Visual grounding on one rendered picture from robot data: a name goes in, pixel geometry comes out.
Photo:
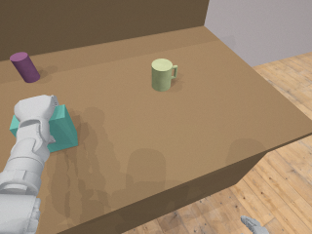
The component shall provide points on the right robot hand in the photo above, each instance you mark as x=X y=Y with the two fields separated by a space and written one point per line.
x=253 y=225

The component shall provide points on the left robot hand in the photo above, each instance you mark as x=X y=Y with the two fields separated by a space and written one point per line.
x=40 y=106

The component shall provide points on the left robot upper arm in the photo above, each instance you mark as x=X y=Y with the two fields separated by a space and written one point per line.
x=19 y=214

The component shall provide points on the sponge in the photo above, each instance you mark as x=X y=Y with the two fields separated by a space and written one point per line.
x=61 y=128

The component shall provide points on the left robot forearm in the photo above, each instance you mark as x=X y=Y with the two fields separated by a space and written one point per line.
x=22 y=173

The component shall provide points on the table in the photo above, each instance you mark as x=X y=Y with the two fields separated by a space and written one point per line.
x=141 y=153

